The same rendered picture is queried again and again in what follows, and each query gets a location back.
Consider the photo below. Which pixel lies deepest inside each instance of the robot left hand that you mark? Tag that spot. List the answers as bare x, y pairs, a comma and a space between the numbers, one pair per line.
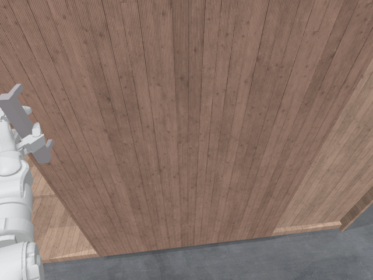
9, 138

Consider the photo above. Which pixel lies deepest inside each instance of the robot left forearm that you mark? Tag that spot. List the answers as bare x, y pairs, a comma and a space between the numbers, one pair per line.
16, 199

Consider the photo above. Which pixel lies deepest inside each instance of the handle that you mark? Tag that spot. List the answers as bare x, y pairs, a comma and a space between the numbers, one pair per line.
16, 114

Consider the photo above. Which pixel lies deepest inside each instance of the wardrobe door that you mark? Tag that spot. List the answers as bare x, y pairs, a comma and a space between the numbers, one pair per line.
342, 172
181, 122

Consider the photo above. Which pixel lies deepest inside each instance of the left robot upper arm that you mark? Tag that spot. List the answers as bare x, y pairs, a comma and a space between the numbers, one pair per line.
21, 261

